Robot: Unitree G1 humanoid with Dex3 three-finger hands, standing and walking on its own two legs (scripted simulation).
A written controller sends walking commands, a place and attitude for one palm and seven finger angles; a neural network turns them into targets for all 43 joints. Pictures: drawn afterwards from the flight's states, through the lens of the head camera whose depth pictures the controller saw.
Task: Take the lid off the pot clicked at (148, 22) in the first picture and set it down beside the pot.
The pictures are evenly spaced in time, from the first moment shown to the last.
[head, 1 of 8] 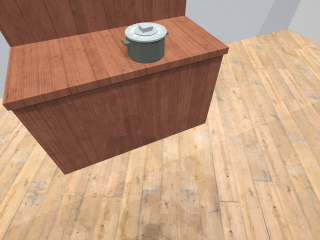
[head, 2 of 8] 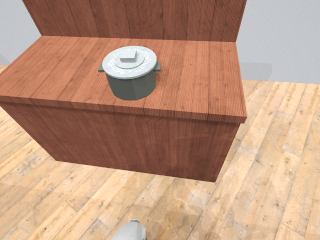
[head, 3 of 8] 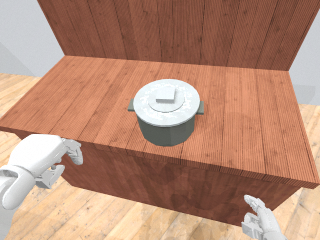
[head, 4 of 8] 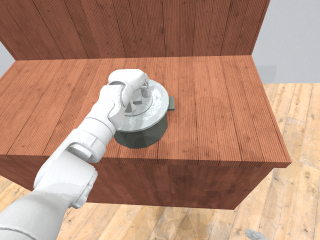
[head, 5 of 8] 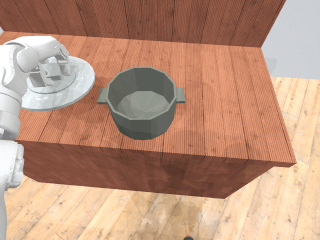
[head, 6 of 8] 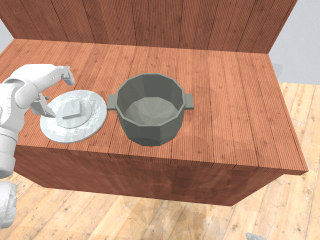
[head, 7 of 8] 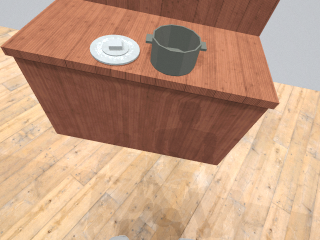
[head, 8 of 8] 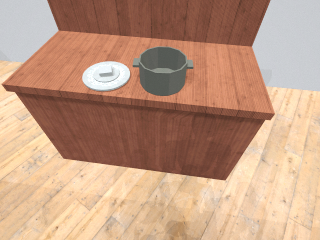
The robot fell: no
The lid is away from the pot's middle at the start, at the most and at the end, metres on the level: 0.00 0.25 0.25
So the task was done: yes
